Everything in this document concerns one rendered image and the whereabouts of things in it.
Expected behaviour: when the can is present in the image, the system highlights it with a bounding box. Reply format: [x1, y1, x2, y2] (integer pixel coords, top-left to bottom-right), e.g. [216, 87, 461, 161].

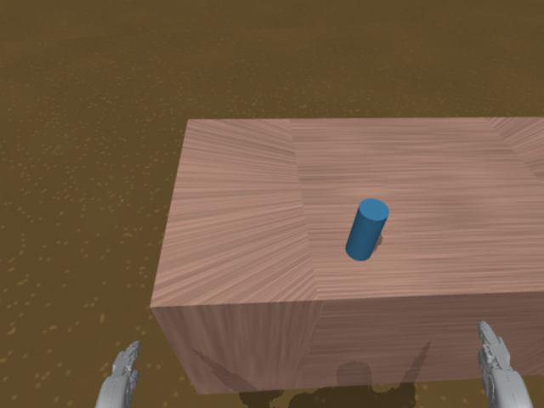
[346, 199, 389, 261]

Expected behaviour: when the right robot hand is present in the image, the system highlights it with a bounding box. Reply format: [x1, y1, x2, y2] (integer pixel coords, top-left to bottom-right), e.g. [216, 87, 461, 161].
[478, 320, 534, 408]

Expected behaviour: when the left robot hand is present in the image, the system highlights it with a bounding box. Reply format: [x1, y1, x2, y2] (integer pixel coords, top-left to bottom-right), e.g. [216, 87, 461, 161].
[95, 340, 140, 408]

